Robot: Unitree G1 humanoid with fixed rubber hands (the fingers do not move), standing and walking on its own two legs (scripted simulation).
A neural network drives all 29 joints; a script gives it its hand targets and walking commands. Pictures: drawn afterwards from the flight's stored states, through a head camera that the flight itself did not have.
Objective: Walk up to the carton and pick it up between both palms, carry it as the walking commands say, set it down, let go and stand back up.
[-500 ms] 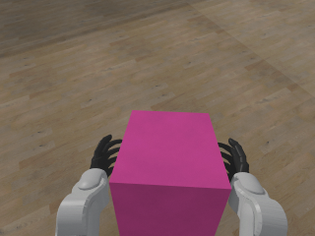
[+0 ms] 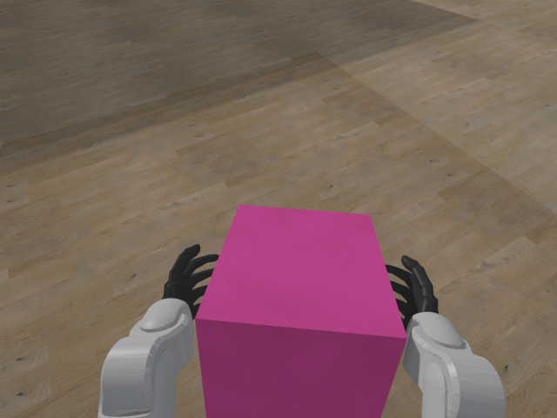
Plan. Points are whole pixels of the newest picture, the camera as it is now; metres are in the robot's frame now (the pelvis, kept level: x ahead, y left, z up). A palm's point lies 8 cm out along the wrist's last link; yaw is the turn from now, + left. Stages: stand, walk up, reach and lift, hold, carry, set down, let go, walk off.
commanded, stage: carry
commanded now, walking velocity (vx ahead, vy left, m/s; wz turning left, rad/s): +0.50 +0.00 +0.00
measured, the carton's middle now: (295, 323) +0.26 -0.03 +0.00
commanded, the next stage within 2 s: none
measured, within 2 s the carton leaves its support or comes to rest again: neither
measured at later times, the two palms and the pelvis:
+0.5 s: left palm (189, 141) +0.58 +0.13 +0.08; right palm (348, 135) +0.58 -0.16 +0.08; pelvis +0.33 -0.01 +0.01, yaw -1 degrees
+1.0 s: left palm (204, 73) +0.91 +0.14 +0.05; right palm (318, 65) +0.91 -0.16 +0.05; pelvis +0.64 -0.01 +0.00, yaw -1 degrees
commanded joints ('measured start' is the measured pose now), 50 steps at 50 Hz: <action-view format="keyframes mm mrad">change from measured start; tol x32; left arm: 1 -239 -834 -486 -84 -124 -14 -96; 50 -438 -972 -617 -235 -323 -5 -160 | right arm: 1 -600 851 744 -142 379 -38 183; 50 -557 925 651 -218 289 -91 145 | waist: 1 123 -243 -433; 12 49 266 -500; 23 62 121 -422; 27 130 -396 -475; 38 49 -200 -448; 40 47 248 -537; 50 77 -86 -630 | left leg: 1 -708 10 -107 493 -88 -17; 7 -499 -9 -9 -75 104 -25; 10 253 -50 28 -286 415 35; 12 652 343 -542 -361 735 245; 24 178 153 -77 -118 768 74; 27 -560 -85 -12 428 -63 -36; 30 -896 -11 -37 452 -173 -22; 36 -297 -104 88 -183 319 -6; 40 638 362 -423 -184 1676 293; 50 128 122 -86 -87 832 95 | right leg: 1 882 -374 488 -244 731 -246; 10 315 -134 -33 73 733 6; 12 -266 69 -25 424 -231 78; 22 -22 30 -36 -157 -88 46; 30 1133 -354 387 -181 1286 -203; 38 361 -108 -71 89 1022 27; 40 -105 98 -14 482 -333 95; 41 29 49 145 517 -374 69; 46 45 -31 93 -26 -364 57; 50 444 -122 162 -190 533 20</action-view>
